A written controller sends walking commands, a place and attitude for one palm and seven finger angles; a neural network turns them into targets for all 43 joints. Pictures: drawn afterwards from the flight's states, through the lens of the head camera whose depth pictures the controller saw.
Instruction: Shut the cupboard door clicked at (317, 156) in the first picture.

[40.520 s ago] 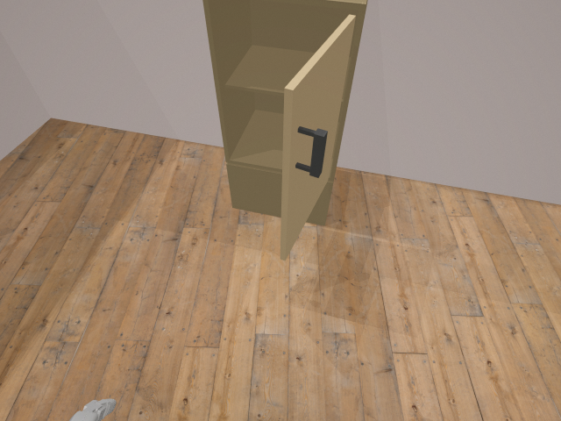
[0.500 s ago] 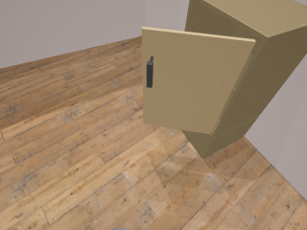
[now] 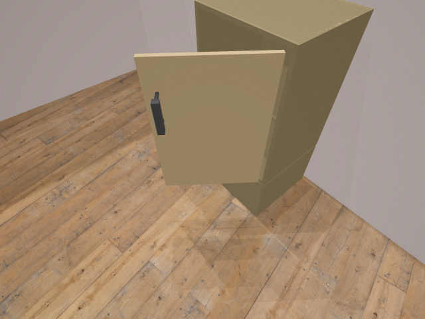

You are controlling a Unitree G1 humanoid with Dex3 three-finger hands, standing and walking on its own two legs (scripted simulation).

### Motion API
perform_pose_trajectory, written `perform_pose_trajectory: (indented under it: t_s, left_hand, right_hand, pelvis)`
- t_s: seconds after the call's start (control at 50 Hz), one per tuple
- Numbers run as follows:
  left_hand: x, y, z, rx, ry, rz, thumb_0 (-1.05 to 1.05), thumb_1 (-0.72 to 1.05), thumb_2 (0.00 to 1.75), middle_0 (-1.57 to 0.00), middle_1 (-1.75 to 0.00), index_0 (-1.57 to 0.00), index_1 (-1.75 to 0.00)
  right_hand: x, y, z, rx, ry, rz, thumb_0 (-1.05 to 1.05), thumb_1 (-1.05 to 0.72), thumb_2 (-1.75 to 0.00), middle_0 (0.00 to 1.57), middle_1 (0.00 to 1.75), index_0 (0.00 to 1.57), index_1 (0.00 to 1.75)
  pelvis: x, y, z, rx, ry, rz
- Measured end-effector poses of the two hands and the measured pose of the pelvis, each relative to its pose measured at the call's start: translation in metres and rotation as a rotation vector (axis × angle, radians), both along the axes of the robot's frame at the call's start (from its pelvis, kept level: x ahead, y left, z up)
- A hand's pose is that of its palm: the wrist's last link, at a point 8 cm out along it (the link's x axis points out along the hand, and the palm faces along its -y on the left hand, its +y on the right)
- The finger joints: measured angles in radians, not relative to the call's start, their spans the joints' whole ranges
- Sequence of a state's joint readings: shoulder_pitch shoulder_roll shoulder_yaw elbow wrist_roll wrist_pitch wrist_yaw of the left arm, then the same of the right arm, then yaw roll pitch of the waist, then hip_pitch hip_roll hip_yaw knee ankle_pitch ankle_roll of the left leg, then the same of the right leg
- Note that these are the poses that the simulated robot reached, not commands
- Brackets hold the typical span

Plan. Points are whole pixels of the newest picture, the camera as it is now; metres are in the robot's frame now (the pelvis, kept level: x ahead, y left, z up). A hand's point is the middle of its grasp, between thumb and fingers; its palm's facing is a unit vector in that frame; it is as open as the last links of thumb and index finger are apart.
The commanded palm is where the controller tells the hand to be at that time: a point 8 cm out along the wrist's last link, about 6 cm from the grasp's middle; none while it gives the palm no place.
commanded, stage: take the last steps up to it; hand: left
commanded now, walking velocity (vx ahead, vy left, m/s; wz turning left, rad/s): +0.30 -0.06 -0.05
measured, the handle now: (159, 113) +0.69 +0.18 -0.03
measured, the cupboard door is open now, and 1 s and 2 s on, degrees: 52 52 52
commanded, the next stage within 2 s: come to a stop and stand still in 0.58 s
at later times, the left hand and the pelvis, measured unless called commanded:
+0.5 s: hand out of the picture +0.08 +0.15 -0.19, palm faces +0.05 -0.99 -0.12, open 7.4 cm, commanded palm none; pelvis +0.15 +0.00 -0.01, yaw -1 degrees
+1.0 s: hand (165, 241) +0.34 +0.13 -0.17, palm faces +0.01 -0.98 -0.21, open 7.3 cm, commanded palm none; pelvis +0.26 -0.04 +0.00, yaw +1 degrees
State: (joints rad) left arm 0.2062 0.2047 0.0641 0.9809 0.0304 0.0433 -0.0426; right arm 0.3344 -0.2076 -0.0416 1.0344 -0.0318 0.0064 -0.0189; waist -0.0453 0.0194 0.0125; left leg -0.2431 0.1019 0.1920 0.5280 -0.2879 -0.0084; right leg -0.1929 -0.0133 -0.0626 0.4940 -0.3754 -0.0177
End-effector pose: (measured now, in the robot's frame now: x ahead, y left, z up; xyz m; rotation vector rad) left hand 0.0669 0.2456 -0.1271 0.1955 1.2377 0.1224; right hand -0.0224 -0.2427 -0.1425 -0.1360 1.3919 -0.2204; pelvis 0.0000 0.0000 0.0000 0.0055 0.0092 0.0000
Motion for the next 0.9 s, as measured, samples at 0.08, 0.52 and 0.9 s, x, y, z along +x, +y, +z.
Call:
perform_pose_trajectory:
  t_s: [0.08,0.52,0.9]
  left_hand:
    - [0.005,-0.021,0.004,0.007,-0.034,0.027,0.0,0.91,0.89,-0.19,-0.3,-0.2,-0.3]
    - [0.028,-0.043,-0.037,-0.098,0.309,0.11,0.01,0.91,0.89,-0.2,-0.3,-0.2,-0.3]
    - [0.247,-0.06,-0.011,-0.005,0.006,0.004,0.0,0.92,0.89,-0.19,-0.3,-0.19,-0.29]
  right_hand:
    - [-0.001,-0.018,-0.003,0.009,0.063,-0.007,0.01,-0.91,-0.9,0.2,0.3,0.2,0.3]
    - [0.242,0.019,0.005,-0.006,-0.21,0.09,0.0,-0.91,-0.9,0.2,0.3,0.2,0.3]
    - [0.252,-0.013,-0.007,0.068,0.039,-0.024,0.01,-0.91,-0.9,0.2,0.3,0.2,0.3]
  pelvis:
    - [0.013,-0.013,0.002,-0.008,-0.015,0.007]
    - [0.154,-0.002,-0.011,-0.014,-0.031,-0.017]
    - [0.25,-0.04,-0.001,0.006,-0.012,-0.011]
